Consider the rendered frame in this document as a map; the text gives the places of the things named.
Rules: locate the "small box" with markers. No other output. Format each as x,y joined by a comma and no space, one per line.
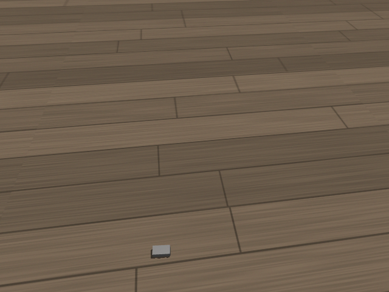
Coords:
161,251

